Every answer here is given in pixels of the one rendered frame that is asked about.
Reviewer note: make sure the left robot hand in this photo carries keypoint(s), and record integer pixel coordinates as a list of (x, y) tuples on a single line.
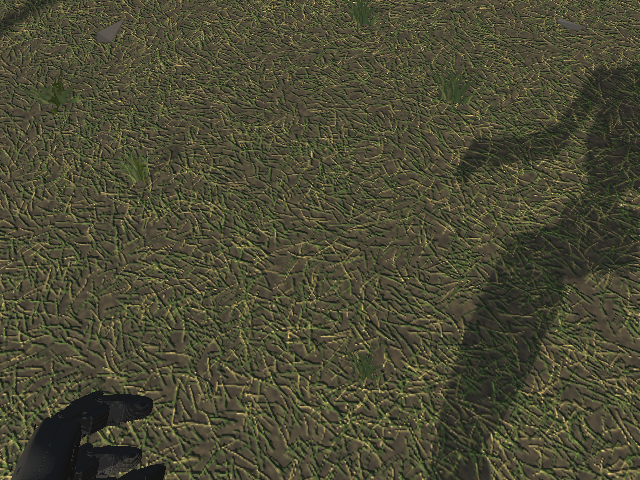
[(53, 451)]

